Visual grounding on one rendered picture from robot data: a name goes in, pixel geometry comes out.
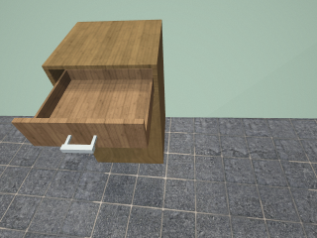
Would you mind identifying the handle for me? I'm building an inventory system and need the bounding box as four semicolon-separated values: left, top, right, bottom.
60;135;98;154

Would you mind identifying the cabinet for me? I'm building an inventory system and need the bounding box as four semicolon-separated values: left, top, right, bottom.
42;19;165;164

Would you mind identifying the drawer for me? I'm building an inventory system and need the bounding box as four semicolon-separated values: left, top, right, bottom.
11;68;155;149

